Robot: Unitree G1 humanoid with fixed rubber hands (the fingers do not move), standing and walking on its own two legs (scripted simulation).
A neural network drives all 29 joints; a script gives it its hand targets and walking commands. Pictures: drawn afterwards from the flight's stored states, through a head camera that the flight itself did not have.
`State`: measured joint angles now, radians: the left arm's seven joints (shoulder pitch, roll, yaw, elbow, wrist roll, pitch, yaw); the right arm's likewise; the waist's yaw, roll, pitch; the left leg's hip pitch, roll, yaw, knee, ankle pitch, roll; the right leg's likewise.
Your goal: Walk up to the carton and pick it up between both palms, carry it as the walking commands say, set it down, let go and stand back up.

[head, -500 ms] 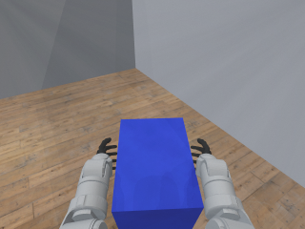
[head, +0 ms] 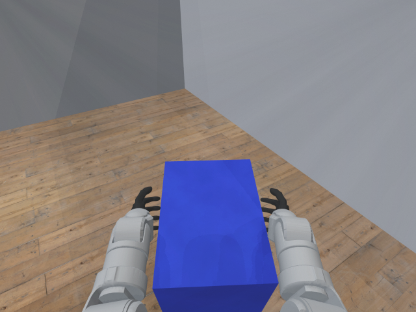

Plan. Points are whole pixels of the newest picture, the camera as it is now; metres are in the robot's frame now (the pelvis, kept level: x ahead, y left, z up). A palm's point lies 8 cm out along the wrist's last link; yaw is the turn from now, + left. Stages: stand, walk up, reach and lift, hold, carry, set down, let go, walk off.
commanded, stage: hold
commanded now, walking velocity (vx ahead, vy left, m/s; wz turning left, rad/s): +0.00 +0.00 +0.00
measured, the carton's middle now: (210, 232) +0.33 +0.01 -0.03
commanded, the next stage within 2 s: carry in 0.40 s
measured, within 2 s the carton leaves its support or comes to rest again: neither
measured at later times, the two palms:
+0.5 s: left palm (139, 219) +0.29 +0.15 +0.06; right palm (283, 217) +0.29 -0.14 +0.06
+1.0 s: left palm (144, 184) +0.35 +0.15 +0.10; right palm (278, 177) +0.36 -0.14 +0.11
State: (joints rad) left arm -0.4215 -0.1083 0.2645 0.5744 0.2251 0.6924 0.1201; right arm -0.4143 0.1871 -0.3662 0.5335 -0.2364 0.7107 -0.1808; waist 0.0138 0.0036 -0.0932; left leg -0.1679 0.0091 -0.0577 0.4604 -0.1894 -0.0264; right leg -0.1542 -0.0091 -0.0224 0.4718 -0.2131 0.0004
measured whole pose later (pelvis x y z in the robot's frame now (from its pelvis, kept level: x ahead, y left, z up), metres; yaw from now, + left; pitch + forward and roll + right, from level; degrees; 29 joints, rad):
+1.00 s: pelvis +0.07 +0.00 +0.00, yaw +0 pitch +1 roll +0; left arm -0.31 -0.17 0.09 -0.15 0.21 1.22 0.20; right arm -0.37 0.19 -0.19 -0.15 -0.22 1.24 -0.16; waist 0.01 0.00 -0.10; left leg -0.23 0.01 -0.04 0.52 -0.31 -0.02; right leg -0.21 -0.01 -0.02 0.53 -0.31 -0.01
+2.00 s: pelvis +0.05 +0.00 +0.00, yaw +0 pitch +0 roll +0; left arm -0.32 -0.17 0.09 -0.19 0.20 1.29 0.22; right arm -0.37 0.19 -0.19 -0.19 -0.21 1.29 -0.17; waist 0.01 0.00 -0.08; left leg -0.23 0.01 -0.04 0.52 -0.29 -0.02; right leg -0.21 -0.01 -0.02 0.53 -0.31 -0.01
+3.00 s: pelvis +0.05 +0.00 +0.00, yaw +0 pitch +1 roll +0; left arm -0.34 -0.17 0.09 -0.21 0.20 1.28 0.22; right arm -0.37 0.19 -0.19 -0.22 -0.21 1.27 -0.16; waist 0.01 0.00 -0.04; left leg -0.25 0.01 -0.04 0.53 -0.29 -0.02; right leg -0.23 -0.01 -0.02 0.53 -0.31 -0.01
